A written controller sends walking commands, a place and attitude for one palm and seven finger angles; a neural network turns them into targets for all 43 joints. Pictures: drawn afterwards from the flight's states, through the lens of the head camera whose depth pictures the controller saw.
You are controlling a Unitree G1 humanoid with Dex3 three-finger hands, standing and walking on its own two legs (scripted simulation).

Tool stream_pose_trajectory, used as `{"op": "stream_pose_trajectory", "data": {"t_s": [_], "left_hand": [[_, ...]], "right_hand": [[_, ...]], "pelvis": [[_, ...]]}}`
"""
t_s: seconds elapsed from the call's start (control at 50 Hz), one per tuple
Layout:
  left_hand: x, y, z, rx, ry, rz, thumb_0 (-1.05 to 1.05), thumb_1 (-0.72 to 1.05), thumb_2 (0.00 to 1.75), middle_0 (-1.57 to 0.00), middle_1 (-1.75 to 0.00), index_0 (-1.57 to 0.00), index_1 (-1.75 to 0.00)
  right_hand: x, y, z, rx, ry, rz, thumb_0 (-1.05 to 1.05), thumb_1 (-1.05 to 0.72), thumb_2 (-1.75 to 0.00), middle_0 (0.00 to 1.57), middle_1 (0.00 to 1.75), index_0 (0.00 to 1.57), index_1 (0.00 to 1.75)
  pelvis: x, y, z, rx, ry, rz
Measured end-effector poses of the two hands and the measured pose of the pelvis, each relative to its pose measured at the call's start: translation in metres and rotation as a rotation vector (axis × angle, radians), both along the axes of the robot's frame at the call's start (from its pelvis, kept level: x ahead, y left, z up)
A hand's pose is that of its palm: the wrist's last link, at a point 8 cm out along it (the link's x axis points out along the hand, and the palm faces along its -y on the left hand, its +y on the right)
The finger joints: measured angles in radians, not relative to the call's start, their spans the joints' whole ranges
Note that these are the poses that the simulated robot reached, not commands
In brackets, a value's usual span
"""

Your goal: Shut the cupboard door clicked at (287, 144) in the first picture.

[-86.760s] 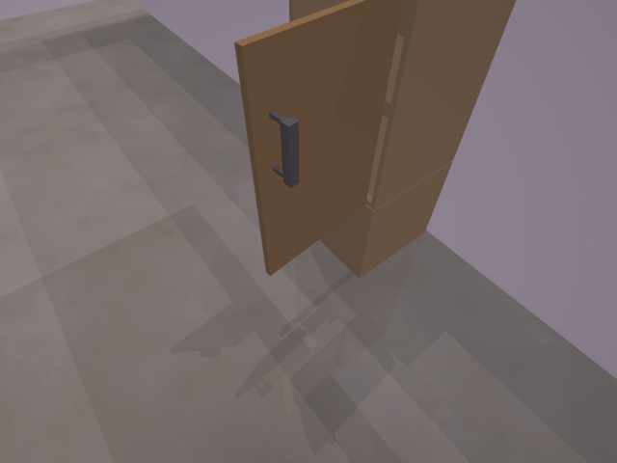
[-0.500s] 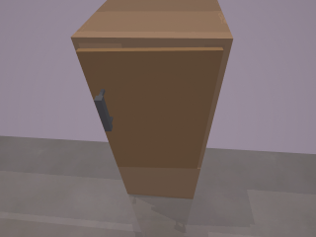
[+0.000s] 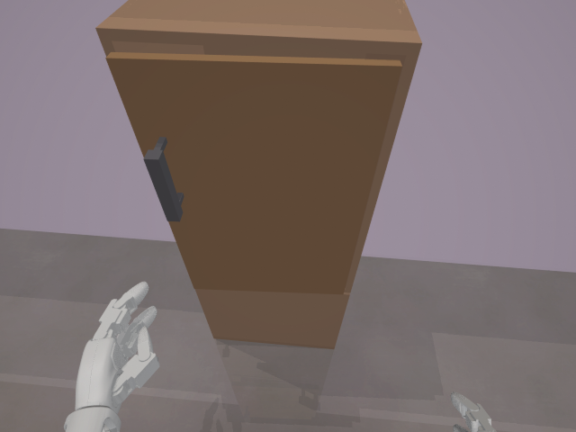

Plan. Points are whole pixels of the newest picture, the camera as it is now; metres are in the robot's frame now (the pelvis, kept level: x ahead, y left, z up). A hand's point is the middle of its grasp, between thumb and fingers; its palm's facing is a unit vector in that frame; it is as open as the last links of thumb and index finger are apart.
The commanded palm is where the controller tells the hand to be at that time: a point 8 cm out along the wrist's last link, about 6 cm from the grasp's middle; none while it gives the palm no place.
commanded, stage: raise the hand and make a fist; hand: left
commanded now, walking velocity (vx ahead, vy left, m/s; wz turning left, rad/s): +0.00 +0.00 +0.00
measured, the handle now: (168, 180) +0.48 +0.21 +0.08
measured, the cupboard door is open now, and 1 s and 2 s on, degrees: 3 3 3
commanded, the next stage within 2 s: bring the fist close to the handle in 1.70 s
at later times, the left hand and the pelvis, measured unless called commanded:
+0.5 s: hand (147, 393) +0.18 +0.18 +0.01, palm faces -0.06 -1.00 -0.03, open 4.7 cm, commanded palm +0.14 +0.24 +0.02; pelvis -0.03 -0.01 -0.05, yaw +1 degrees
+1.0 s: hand (122, 363) +0.20 +0.20 +0.06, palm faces +0.00 -1.00 -0.06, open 3.1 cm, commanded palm +0.17 +0.25 +0.06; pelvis -0.01 +0.02 -0.03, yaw +1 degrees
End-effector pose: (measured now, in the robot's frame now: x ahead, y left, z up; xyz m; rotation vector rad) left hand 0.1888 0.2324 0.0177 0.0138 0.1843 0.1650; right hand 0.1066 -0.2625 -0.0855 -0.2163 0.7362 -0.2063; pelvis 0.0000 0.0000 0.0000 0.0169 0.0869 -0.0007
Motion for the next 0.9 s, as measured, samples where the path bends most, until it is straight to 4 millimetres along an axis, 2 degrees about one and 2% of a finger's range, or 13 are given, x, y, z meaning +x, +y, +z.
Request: {"op": "stream_pose_trajectory", "data": {"t_s": [0.04,0.08,0.12,0.18,0.22,0.26,0.34,0.44,0.54,0.62,0.68,0.76,0.9], "left_hand": [[0.001,-0.006,0.004,-0.007,-0.159,-0.081,0.01,0.91,0.90,-0.28,-0.39,-0.28,-0.39],[-0.010,-0.010,-0.004,0.009,-0.238,-0.163,0.01,0.91,0.90,-0.31,-0.42,-0.31,-0.42],[-0.027,-0.010,-0.020,0.000,-0.219,-0.201,0.00,0.91,0.90,-0.34,-0.46,-0.34,-0.46],[-0.055,-0.004,-0.044,-0.038,-0.119,-0.165,0.01,0.90,0.90,-0.39,-0.51,-0.40,-0.51],[-0.069,0.002,-0.048,-0.034,-0.086,-0.117,0.01,0.90,0.90,-0.43,-0.55,-0.43,-0.55],[-0.075,0.006,-0.043,-0.010,-0.107,-0.085,0.02,0.90,0.90,-0.47,-0.59,-0.47,-0.59],[-0.065,0.006,-0.022,0.028,-0.214,-0.114,0.02,0.90,0.90,-0.54,-0.67,-0.54,-0.67],[-0.036,0.001,-0.011,0.012,-0.178,-0.219,0.02,0.90,0.90,-0.63,-0.77,-0.63,-0.77],[-0.026,0.009,-0.002,0.005,-0.097,-0.201,0.02,0.90,0.90,-0.72,-0.87,-0.72,-0.87],[-0.026,0.017,0.008,0.019,-0.121,-0.164,0.02,0.90,0.90,-0.79,-0.95,-0.79,-0.95],[-0.026,0.019,0.013,0.024,-0.145,-0.166,0.02,0.90,0.90,-0.85,-1.01,-0.85,-1.01],[-0.024,0.018,0.015,0.023,-0.159,-0.184,0.02,0.90,0.90,-0.92,-1.09,-0.92,-1.09],[-0.017,0.021,0.030,0.033,-0.188,-0.174,0.02,0.90,0.90,-1.05,-1.23,-1.05,-1.23]], "right_hand": [[0.027,-0.009,0.009,-0.031,-0.107,0.034,0.02,-0.92,-0.90,0.20,0.30,0.20,0.29],[0.052,-0.016,0.015,-0.058,-0.196,0.070,0.02,-0.91,-0.90,0.20,0.30,0.20,0.29],[0.074,-0.017,0.019,-0.076,-0.265,0.100,0.02,-0.91,-0.90,0.20,0.30,0.20,0.29],[0.099,-0.011,0.021,-0.086,-0.333,0.143,0.02,-0.91,-0.90,0.20,0.30,0.20,0.29],[0.109,-0.001,0.018,-0.082,-0.351,0.176,0.01,-0.91,-0.90,0.20,0.30,0.20,0.29],[0.113,0.012,0.011,-0.070,-0.347,0.208,0.01,-0.91,-0.90,0.20,0.30,0.20,0.29],[0.104,0.038,-0.012,-0.018,-0.282,0.248,0.01,-0.91,-0.90,0.20,0.30,0.20,0.29],[0.067,0.058,-0.034,0.067,-0.158,0.198,0.01,-0.91,-0.90,0.21,0.30,0.21,0.30],[0.028,0.057,-0.035,0.089,-0.069,0.113,0.02,-0.90,-0.89,0.21,0.30,0.21,0.30],[0.010,0.047,-0.031,0.050,-0.032,0.086,0.02,-0.90,-0.89,0.21,0.30,0.21,0.30],[0.007,0.038,-0.026,0.011,-0.026,0.084,0.02,-0.90,-0.90,0.21,0.30,0.21,0.30],[0.016,0.032,-0.015,-0.028,-0.054,0.088,0.02,-0.90,-0.90,0.21,0.30,0.21,0.30],[0.047,0.044,0.006,-0.024,-0.150,0.121,0.02,-0.91,-0.90,0.20,0.30,0.21,0.30]], "pelvis": [[-0.006,-0.005,-0.014,0.005,0.039,-0.007],[-0.011,-0.009,-0.028,0.006,0.066,-0.011],[-0.015,-0.012,-0.042,0.005,0.081,-0.010],[-0.019,-0.015,-0.055,-0.005,0.097,0.003],[-0.021,-0.016,-0.062,-0.018,0.104,0.014],[-0.023,-0.016,-0.066,-0.033,0.109,0.024],[-0.027,-0.016,-0.069,-0.058,0.112,0.038],[-0.029,-0.011,-0.062,-0.064,0.106,0.033],[-0.025,-0.002,-0.048,-0.055,0.095,0.017],[-0.021,0.005,-0.042,-0.051,0.090,0.012],[-0.020,0.010,-0.040,-0.052,0.086,0.013],[-0.018,0.015,-0.038,-0.053,0.076,0.014],[-0.013,0.019,-0.032,-0.056,0.053,0.015]]}}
